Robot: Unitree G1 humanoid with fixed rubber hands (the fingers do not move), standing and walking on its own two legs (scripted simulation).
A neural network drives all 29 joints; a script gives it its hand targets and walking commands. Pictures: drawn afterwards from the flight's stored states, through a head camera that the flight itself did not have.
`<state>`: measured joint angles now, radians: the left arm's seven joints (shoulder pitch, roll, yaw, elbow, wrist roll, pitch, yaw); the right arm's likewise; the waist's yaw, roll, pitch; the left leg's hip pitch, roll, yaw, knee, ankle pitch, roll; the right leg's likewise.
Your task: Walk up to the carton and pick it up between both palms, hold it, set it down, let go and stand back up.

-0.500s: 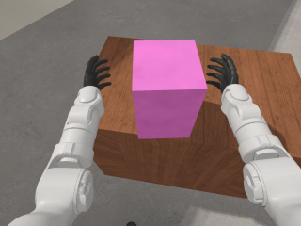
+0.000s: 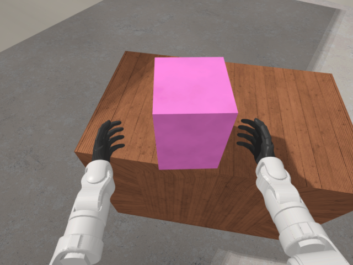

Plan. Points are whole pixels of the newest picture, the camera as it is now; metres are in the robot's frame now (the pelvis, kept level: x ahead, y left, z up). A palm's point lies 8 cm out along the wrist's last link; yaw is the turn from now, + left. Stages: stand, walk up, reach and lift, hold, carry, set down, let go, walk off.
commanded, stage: set down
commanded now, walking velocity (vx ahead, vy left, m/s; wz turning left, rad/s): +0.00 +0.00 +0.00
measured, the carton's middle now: (188, 117) +0.50 +0.01 +0.01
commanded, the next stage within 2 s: let go in 1.32 s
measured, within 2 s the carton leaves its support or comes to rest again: neither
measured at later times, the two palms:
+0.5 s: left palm (106, 198) +0.28 +0.20 -0.03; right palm (270, 200) +0.29 -0.18 -0.02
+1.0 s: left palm (96, 222) +0.23 +0.22 -0.07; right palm (270, 234) +0.23 -0.18 -0.07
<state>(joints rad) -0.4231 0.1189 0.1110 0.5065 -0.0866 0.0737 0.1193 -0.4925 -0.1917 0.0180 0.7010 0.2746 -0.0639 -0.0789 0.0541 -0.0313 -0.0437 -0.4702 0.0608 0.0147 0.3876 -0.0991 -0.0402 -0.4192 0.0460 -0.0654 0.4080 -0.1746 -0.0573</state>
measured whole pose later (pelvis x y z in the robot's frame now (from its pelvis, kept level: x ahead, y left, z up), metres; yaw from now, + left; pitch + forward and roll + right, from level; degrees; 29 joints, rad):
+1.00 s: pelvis +0.02 +0.01 +0.00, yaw -1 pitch +1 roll +0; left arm 0.02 0.15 0.00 0.66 -0.10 -0.20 0.11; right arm -0.02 -0.13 0.03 0.86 0.13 -0.37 0.03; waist 0.02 -0.05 0.03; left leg -0.31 0.04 0.04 0.50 -0.21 -0.03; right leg -0.27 0.02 -0.04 0.53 -0.29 -0.04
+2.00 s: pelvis +0.04 +0.02 -0.01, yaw -4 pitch -1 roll -1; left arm 0.28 0.19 0.03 0.65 0.03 0.01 -0.01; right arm 0.23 -0.20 -0.06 0.79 -0.03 0.01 0.01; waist 0.01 0.01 -0.07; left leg -0.25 0.08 0.08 0.59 -0.32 -0.02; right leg -0.20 0.06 0.01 0.54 -0.33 -0.04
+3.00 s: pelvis +0.00 +0.06 +0.00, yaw -7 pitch -2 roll +0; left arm 0.43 0.05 -0.02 1.12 0.01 -0.01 0.04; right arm 0.45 -0.10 -0.05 1.10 -0.02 0.02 -0.03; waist -0.01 0.02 -0.09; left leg -0.24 0.02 0.18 0.48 -0.22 0.05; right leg -0.24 0.00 0.10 0.50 -0.24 0.03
